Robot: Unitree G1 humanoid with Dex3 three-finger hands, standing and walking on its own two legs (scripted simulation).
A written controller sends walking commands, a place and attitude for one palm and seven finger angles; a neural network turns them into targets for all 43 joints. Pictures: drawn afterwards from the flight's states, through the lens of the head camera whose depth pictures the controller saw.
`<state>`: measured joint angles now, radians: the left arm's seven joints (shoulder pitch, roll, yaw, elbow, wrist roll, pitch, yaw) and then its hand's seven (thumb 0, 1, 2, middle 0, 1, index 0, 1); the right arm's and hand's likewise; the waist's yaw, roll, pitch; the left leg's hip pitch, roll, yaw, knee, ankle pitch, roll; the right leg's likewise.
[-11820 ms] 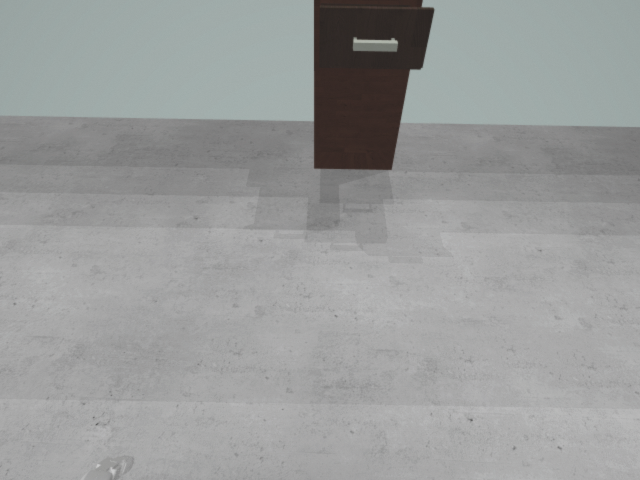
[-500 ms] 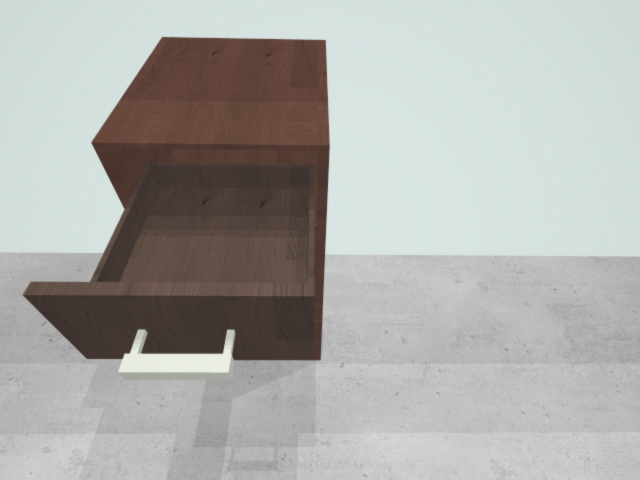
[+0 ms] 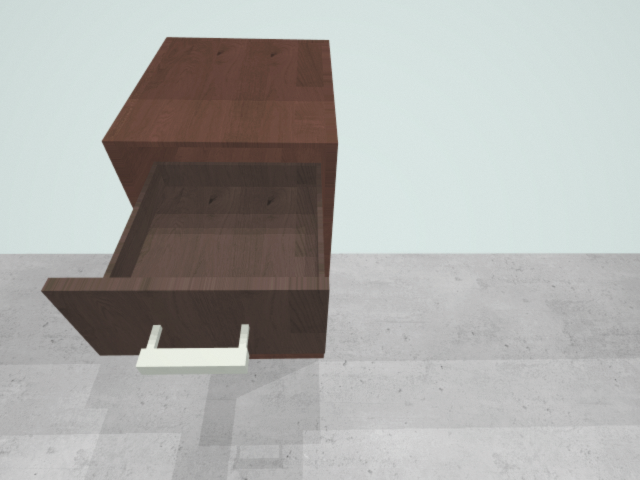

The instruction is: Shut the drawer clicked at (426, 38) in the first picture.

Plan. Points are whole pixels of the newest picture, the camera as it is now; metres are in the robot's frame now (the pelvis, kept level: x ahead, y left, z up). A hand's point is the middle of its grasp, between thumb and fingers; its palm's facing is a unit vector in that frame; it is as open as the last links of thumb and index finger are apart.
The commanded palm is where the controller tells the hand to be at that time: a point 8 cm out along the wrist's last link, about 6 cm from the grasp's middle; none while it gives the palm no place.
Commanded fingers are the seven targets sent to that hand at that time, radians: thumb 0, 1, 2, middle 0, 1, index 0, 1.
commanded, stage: look again from close up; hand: left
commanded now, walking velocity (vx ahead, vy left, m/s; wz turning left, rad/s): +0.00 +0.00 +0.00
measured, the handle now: (197, 346) +0.29 +0.19 -0.02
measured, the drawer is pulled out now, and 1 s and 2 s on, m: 0.30 0.29 0.29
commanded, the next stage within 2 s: raise the hand and make a fist in 0.42 s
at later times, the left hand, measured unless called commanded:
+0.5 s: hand out of the picture -0.03 +0.14 -0.18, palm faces +0.03 -0.99 -0.17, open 7.4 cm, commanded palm none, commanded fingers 0.00 0.90 0.90 -0.20 -0.30 -0.20 -0.30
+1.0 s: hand out of the picture +0.10 +0.13 -0.01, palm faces +0.21 -0.97 -0.11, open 5.8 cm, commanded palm +0.08 +0.19 -0.02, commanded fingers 0.00 0.90 0.90 -0.70 -0.84 -0.70 -0.84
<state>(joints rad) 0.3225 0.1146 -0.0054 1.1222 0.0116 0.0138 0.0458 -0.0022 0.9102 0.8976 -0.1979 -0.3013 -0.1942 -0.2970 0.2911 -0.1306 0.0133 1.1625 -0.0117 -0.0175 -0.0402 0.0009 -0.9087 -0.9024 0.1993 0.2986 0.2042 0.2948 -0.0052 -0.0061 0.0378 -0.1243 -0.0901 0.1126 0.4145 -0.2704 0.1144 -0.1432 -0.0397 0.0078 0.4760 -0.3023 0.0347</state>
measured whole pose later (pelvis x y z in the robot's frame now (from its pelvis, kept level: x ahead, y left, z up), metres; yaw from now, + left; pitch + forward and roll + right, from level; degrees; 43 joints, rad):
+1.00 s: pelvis -0.04 -0.08 -0.07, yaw +5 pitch +10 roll -1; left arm 0.59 0.21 0.15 -0.02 -0.22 -0.61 -0.19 0.01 0.91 0.90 -0.51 -0.64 -0.47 -0.62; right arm 0.12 -0.29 -0.06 0.55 0.00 -0.28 -0.01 0.01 -0.91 -0.90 0.20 0.30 0.20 0.29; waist 0.03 -0.02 -0.14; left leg -0.74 0.00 -0.01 1.04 -0.47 0.01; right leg -0.69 0.03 -0.15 1.00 -0.49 -0.10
